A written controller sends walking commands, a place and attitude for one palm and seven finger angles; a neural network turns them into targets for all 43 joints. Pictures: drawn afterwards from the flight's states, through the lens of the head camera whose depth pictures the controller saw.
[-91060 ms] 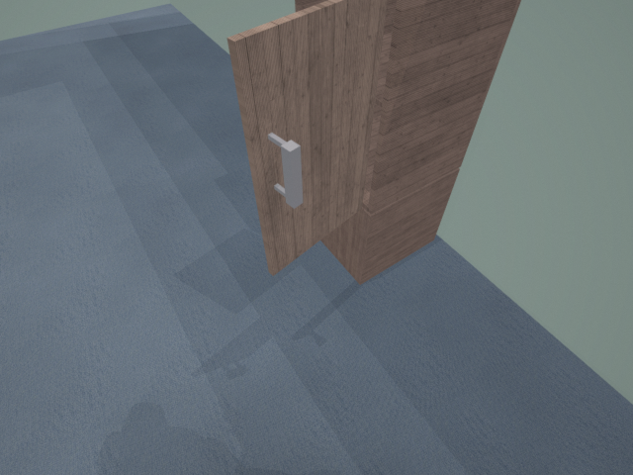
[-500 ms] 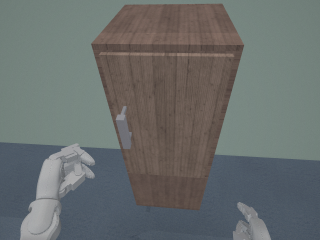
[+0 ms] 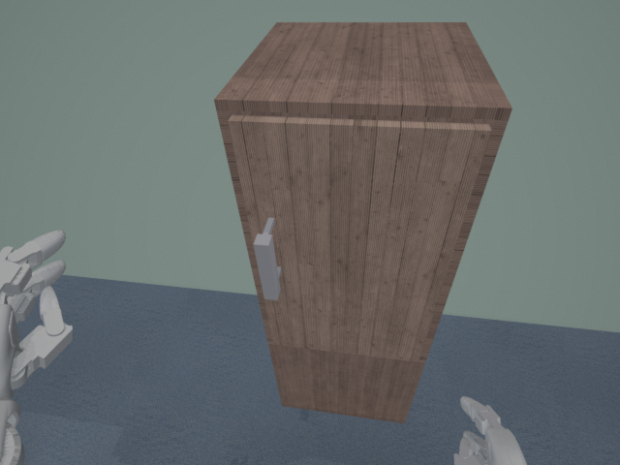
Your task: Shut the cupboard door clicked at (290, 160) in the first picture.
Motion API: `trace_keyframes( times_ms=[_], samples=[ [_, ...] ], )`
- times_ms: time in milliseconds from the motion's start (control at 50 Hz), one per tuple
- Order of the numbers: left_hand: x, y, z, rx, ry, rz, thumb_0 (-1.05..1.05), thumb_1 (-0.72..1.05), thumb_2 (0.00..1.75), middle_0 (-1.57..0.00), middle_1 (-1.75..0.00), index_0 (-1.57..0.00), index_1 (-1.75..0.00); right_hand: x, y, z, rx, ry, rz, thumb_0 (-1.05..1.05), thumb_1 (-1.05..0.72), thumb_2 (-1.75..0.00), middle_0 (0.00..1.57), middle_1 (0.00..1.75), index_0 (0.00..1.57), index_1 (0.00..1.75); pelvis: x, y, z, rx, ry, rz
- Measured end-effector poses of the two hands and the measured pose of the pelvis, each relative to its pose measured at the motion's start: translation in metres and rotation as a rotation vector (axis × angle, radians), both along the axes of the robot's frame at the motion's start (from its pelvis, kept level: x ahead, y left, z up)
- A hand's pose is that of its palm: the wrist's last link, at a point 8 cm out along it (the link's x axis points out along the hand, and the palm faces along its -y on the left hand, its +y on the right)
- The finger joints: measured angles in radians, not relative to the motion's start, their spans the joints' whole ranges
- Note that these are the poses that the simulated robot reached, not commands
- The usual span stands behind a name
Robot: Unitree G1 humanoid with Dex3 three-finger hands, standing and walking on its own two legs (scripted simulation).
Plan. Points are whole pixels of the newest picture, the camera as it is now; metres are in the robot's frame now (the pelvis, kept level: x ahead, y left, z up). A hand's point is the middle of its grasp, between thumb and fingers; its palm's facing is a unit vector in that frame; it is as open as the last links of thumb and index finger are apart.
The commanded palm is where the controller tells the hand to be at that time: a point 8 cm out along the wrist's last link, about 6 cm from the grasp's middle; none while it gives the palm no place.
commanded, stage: draw the hand back to the body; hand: left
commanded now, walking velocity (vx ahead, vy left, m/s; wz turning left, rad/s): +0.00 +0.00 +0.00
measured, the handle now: (271, 259) +0.45 +0.14 +0.00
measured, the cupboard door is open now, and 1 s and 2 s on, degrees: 0 0 0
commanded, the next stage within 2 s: step back with the hand held close in 0.32 s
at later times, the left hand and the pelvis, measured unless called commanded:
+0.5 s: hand (101, 337) +0.19 +0.24 +0.16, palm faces +0.44 -0.79 -0.41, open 7.4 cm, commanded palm +0.14 +0.27 +0.17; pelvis +0.00 -0.03 +0.00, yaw +0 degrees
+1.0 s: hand (69, 363) +0.16 +0.26 +0.15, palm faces +0.37 -0.81 -0.45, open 7.4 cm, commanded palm +0.10 +0.30 +0.17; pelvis -0.04 +0.00 -0.01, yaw -2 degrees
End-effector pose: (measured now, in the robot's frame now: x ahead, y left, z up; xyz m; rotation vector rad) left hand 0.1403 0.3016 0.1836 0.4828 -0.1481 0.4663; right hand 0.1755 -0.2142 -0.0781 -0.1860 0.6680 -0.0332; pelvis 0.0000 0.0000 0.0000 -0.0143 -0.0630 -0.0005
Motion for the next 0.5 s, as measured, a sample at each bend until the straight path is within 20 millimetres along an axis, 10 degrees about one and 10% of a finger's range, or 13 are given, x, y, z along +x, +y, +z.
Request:
trace_keyframes(
  times_ms=[500],
  samples=[
    [0.002,-0.031,-0.007,-0.014,0.026,-0.011,0.02,0.89,0.9,-0.21,-0.3,-0.21,-0.3,-0.009,-0.036,-0.004,0.005,0.012,-0.045,0.02,-0.91,-0.9,0.21,0.3,0.2,0.29,-0.005,-0.029,0.0,0.005,0.01,-0.003]
  ],
)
